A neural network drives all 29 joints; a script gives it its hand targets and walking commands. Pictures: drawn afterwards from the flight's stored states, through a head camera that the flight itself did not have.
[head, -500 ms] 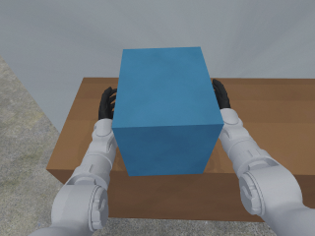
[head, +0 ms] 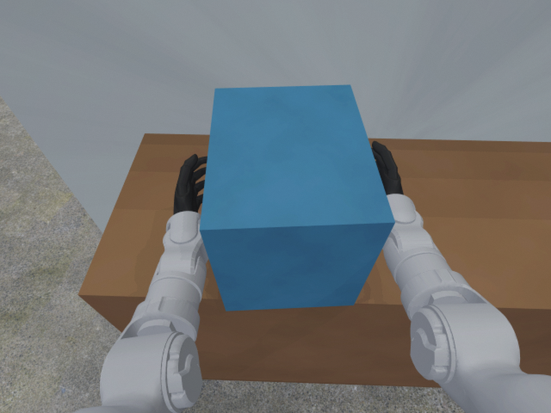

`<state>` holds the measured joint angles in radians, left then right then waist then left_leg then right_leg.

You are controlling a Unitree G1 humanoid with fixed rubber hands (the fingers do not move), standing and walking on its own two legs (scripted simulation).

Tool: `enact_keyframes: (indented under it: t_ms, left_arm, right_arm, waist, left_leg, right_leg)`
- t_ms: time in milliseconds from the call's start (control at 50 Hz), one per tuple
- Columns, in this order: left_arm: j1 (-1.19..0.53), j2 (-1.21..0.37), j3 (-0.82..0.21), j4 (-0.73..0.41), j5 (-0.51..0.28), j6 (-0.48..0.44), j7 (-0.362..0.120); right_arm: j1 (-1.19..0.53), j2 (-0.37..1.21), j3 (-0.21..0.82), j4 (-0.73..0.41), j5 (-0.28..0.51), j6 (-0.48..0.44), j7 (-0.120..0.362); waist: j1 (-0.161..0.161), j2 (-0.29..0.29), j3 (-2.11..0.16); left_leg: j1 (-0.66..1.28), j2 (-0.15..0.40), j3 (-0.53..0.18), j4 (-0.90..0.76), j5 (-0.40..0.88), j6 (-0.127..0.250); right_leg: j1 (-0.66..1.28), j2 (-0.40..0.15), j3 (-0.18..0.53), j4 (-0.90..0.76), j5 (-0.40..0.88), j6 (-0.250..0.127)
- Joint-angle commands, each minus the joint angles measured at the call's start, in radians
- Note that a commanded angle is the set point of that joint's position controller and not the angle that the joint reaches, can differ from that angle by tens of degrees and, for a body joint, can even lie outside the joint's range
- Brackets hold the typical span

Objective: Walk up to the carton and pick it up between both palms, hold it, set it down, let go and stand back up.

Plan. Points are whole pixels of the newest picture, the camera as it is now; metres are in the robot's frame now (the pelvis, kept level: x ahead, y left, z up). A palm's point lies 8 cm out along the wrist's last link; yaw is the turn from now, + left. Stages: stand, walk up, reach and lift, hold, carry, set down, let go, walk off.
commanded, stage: reach and lift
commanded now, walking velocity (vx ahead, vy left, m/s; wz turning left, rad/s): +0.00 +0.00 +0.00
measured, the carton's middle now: (286, 200) +0.43 +0.02 +0.05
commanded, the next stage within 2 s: none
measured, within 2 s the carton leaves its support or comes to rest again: leaves its support in 0.70 s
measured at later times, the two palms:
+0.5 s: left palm (183, 213) +0.38 +0.18 +0.07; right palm (386, 202) +0.41 -0.13 +0.08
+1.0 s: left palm (179, 209) +0.37 +0.18 +0.09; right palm (392, 200) +0.39 -0.13 +0.10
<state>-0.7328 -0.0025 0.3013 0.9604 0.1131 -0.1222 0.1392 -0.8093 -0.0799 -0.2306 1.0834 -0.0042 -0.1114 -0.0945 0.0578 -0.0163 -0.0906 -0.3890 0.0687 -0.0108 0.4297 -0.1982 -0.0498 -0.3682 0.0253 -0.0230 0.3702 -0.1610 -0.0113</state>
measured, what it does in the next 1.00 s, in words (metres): stands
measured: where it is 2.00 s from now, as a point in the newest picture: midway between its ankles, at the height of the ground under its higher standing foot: outside the picture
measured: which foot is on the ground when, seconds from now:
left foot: down 0.00-1.00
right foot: down 0.00-1.00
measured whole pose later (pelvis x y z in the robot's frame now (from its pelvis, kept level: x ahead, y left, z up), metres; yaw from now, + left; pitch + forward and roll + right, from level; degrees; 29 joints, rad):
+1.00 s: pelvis +0.00 +0.00 +0.01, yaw +0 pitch +3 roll -1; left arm -0.65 -0.02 0.33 0.86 0.25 -0.13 0.08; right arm -0.69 -0.01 -0.34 1.07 -0.21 -0.34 -0.12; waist 0.06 -0.04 -0.05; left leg -0.20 0.06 -0.01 0.30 -0.15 -0.05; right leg -0.19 0.02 -0.03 0.27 -0.13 -0.01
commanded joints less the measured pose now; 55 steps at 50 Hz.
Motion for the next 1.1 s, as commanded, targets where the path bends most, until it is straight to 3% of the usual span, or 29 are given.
enact_keyframes:
  t_ms: [0,20,100,120,180,260,280,360,400,420,460,540,560,600,620,640,660,720,780,820,840,860,880,900,940,960,980,1060,1080]
  left_arm:
    - [-0.510,-0.378,-0.080,-0.163,0.149,-0.047,-0.095]
    - [-0.531,-0.552,-0.151,-0.178,0.168,-0.054,-0.140]
    - [-0.451,-0.594,-0.190,-0.154,0.192,-0.050,-0.181]
    - [-0.414,-0.579,-0.158,-0.128,0.204,-0.049,-0.180]
    - [-0.410,-0.579,-0.178,-0.147,0.218,-0.031,-0.176]
    - [-0.346,-0.546,-0.113,-0.150,0.221,-0.008,-0.190]
    - [-0.356,-0.543,-0.128,-0.159,0.224,-0.003,-0.185]
    - [-0.438,-0.574,-0.214,-0.246,0.189,-0.001,-0.163]
    - [-0.397,-0.557,-0.188,-0.227,0.212,0.017,-0.161]
    - [-0.368,-0.571,-0.215,-0.229,0.196,0.026,-0.160]
    - [-0.377,-0.572,-0.203,-0.233,0.210,0.025,-0.166]
    - [-0.421,-0.586,-0.245,-0.275,0.190,-0.006,-0.164]
    - [-0.467,-0.614,-0.282,-0.314,0.173,-0.024,-0.162]
    - [-0.453,-0.638,-0.324,-0.314,0.160,-0.050,-0.164]
    - [-0.471,-0.636,-0.322,-0.304,0.156,-0.063,-0.161]
    - [-0.437,-0.630,-0.308,-0.293,0.174,-0.074,-0.163]
    - [-0.447,-0.635,-0.321,-0.283,0.161,-0.075,-0.167]
    - [-0.508,-0.635,-0.310,-0.291,0.152,-0.126,-0.173]
    - [-0.552,-0.622,-0.306,-0.269,0.157,-0.134,-0.174]
    - [-0.542,-0.611,-0.300,-0.223,0.170,-0.124,-0.171]
    - [-0.580,-0.631,-0.307,-0.215,0.160,-0.122,-0.173]
    - [-0.591,-0.606,-0.276,-0.204,0.168,-0.118,-0.173]
    - [-0.566,-0.624,-0.299,-0.194,0.163,-0.092,-0.179]
    - [-0.557,-0.615,-0.281,-0.210,0.172,-0.076,-0.180]
    - [-0.623,-0.652,-0.325,-0.266,0.143,-0.071,-0.170]
    - [-0.606,-0.673,-0.352,-0.283,0.127,-0.048,-0.167]
    - [-0.601,-0.661,-0.338,-0.278,0.130,-0.031,-0.166]
    - [-0.607,-0.635,-0.367,-0.300,0.101,0.062,-0.174]
    - [-0.664,-0.648,-0.412,-0.416,0.073,0.062,-0.175]
  right_arm:
    - [-0.463,0.435,0.011,-0.234,-0.206,-0.086,0.111]
    - [-0.474,0.636,0.099,-0.281,-0.249,-0.107,0.152]
    - [-0.408,0.697,0.097,-0.231,-0.315,-0.143,0.184]
    - [-0.386,0.658,0.087,-0.197,-0.324,-0.148,0.183]
    - [-0.372,0.640,0.060,-0.158,-0.329,-0.161,0.189]
    - [-0.389,0.642,0.105,-0.213,-0.313,-0.164,0.198]
    - [-0.380,0.616,0.094,-0.191,-0.309,-0.158,0.202]
    - [-0.395,0.604,0.077,-0.191,-0.304,-0.184,0.200]
    - [-0.394,0.590,0.065,-0.198,-0.317,-0.174,0.206]
    - [-0.380,0.582,0.067,-0.198,-0.295,-0.183,0.196]
    - [-0.378,0.601,0.091,-0.178,-0.308,-0.194,0.191]
    - [-0.454,0.599,0.117,-0.217,-0.296,-0.256,0.171]
    - [-0.459,0.623,0.131,-0.213,-0.301,-0.278,0.163]
    - [-0.468,0.636,0.169,-0.237,-0.286,-0.309,0.149]
    - [-0.493,0.628,0.176,-0.244,-0.288,-0.314,0.144]
    - [-0.496,0.631,0.204,-0.272,-0.280,-0.326,0.139]
    - [-0.471,0.635,0.190,-0.220,-0.288,-0.328,0.129]
    - [-0.496,0.662,0.237,-0.226,-0.297,-0.355,0.117]
    - [-0.521,0.648,0.235,-0.215,-0.308,-0.350,0.112]
    - [-0.482,0.625,0.220,-0.139,-0.304,-0.336,0.102]
    - [-0.524,0.639,0.202,-0.144,-0.304,-0.342,0.102]
    - [-0.523,0.634,0.197,-0.118,-0.286,-0.330,0.107]
    - [-0.513,0.629,0.197,-0.165,-0.293,-0.315,0.106]
    - [-0.510,0.637,0.195,-0.138,-0.281,-0.297,0.103]
    - [-0.546,0.655,0.212,-0.193,-0.271,-0.298,0.102]
    - [-0.519,0.639,0.214,-0.157,-0.261,-0.269,0.099]
    - [-0.529,0.634,0.230,-0.174,-0.243,-0.254,0.104]
    - [-0.571,0.638,0.269,-0.232,-0.175,-0.171,0.096]
    - [-0.615,0.665,0.286,-0.332,-0.154,-0.183,0.097]
  waist:
    - [0.018,0.000,-0.508]
    - [0.013,-0.020,-0.533]
    - [-0.021,0.037,-0.555]
    - [-0.006,0.024,-0.475]
    - [-0.028,0.050,-0.379]
    - [0.036,-0.026,-0.267]
    - [0.030,-0.032,-0.295]
    - [0.002,0.034,-0.421]
    - [0.022,0.030,-0.356]
    - [0.005,0.021,-0.385]
    - [0.013,0.023,-0.390]
    - [0.013,0.052,-0.479]
    - [-0.013,0.059,-0.517]
    - [-0.019,0.039,-0.549]
    - [-0.024,0.026,-0.546]
    - [0.004,0.019,-0.550]
    - [-0.020,0.011,-0.509]
    - [-0.010,-0.024,-0.553]
    - [0.002,-0.035,-0.560]
    - [0.005,0.002,-0.496]
    - [-0.014,0.005,-0.485]
    - [0.014,0.010,-0.444]
    - [-0.009,-0.018,-0.447]
    - [0.012,-0.012,-0.383]
    - [0.004,0.006,-0.520]
    - [-0.027,0.017,-0.506]
    - [-0.003,0.020,-0.523]
    - [-0.034,0.014,-0.390]
    - [-0.036,0.039,-0.486]
  left_leg:
    - [0.201,-0.083,0.113,-0.036,0.336,-0.010]
    - [0.205,-0.091,0.122,-0.040,0.371,-0.005]
    - [0.203,-0.091,0.124,-0.054,0.443,-0.015]
    - [0.221,-0.081,0.121,-0.062,0.456,-0.016]
    - [0.255,-0.076,0.112,-0.079,0.432,-0.025]
    - [0.252,-0.070,0.130,-0.116,0.383,0.004]
    - [0.254,-0.066,0.139,-0.124,0.372,0.002]
    - [0.326,-0.059,0.133,-0.104,0.409,-0.018]
    - [0.318,-0.063,0.133,-0.115,0.367,-0.010]
    - [0.345,-0.060,0.137,-0.101,0.398,-0.011]
    - [0.327,-0.067,0.139,-0.108,0.380,-0.008]
    - [0.294,-0.077,0.144,-0.079,0.463,-0.014]
    - [0.315,-0.072,0.134,-0.066,0.504,-0.025]
    - [0.324,-0.068,0.129,-0.048,0.592,-0.026]
    - [0.314,-0.063,0.115,-0.057,0.568,-0.025]
    - [0.307,-0.067,0.126,-0.062,0.561,-0.020]
    - [0.276,-0.070,0.126,-0.065,0.531,-0.023]
    - [0.220,-0.073,0.130,-0.088,0.441,-0.002]
    - [0.248,-0.062,0.131,-0.102,0.397,0.002]
    - [0.250,-0.061,0.127,-0.120,0.371,0.006]
    - [0.254,-0.057,0.126,-0.122,0.313,0.010]
    - [0.235,-0.059,0.137,-0.127,0.272,0.009]
    - [0.250,-0.059,0.130,-0.145,0.252,0.015]
    - [0.273,-0.057,0.138,-0.140,0.233,0.016]
    - [0.290,-0.061,0.134,-0.120,0.310,0.007]
    - [0.328,-0.057,0.124,-0.116,0.325,-0.006]
    - [0.318,-0.053,0.119,-0.116,0.316,0.001]
    - [0.305,-0.071,0.113,-0.133,0.235,0.018]
    - [0.336,-0.069,0.106,-0.122,0.279,0.010]
  right_leg:
    - [0.341,-0.001,-0.022,-0.023,0.218,0.012]
    - [0.392,-0.005,-0.020,-0.012,0.286,0.019]
    - [0.495,-0.008,-0.027,-0.004,0.499,0.035]
    - [0.467,0.007,-0.035,-0.016,0.454,0.032]
    - [0.452,0.012,-0.056,-0.036,0.406,0.035]
    - [0.471,0.009,-0.042,-0.058,0.342,0.044]
    - [0.437,0.011,-0.062,-0.073,0.313,0.037]
    - [0.385,0.026,-0.073,-0.077,0.256,0.020]
    - [0.382,0.020,-0.065,-0.099,0.215,0.016]
    - [0.361,0.022,-0.072,-0.092,0.259,0.016]
    - [0.394,0.019,-0.071,-0.099,0.248,0.017]
    - [0.426,0.009,-0.062,-0.059,0.402,0.023]
    - [0.433,0.020,-0.072,-0.051,0.409,0.028]
    - [0.436,0.019,-0.077,-0.029,0.509,0.035]
    - [0.444,0.019,-0.073,-0.045,0.497,0.034]
    - [0.470,0.014,-0.063,-0.040,0.516,0.038]
    - [0.454,0.014,-0.067,-0.034,0.517,0.041]
    - [0.546,-0.010,-0.045,-0.019,0.555,0.050]
    - [0.496,0.005,-0.054,-0.034,0.439,0.043]
    - [0.480,-0.004,-0.047,-0.037,0.409,0.040]
    - [0.451,-0.002,-0.056,-0.057,0.329,0.036]
    - [0.448,-0.006,-0.048,-0.060,0.276,0.040]
    - [0.452,-0.003,-0.056,-0.079,0.255,0.040]
    - [0.436,-0.003,-0.049,-0.085,0.206,0.032]
    - [0.451,0.003,-0.061,-0.069,0.283,0.034]
    - [0.424,0.011,-0.067,-0.081,0.266,0.029]
    - [0.411,0.011,-0.064,-0.073,0.253,0.030]
    - [0.422,0.002,-0.046,-0.104,0.203,0.037]
    - [0.455,0.002,-0.047,-0.083,0.248,0.038]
